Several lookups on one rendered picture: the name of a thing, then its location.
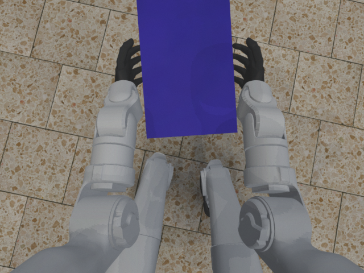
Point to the robot right upper arm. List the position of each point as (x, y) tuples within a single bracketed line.
[(279, 230)]

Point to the robot left hand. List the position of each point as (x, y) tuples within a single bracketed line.
[(124, 69)]

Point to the robot right hand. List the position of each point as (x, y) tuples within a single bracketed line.
[(253, 64)]

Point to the robot left upper arm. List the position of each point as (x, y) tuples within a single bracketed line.
[(101, 227)]

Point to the left robot shin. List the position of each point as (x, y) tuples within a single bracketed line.
[(157, 155)]

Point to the right robot foot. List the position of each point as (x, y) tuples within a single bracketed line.
[(206, 209)]

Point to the robot left forearm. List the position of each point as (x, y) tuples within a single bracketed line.
[(111, 164)]

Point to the robot right forearm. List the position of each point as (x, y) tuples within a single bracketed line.
[(265, 143)]

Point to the carton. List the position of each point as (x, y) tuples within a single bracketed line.
[(187, 67)]

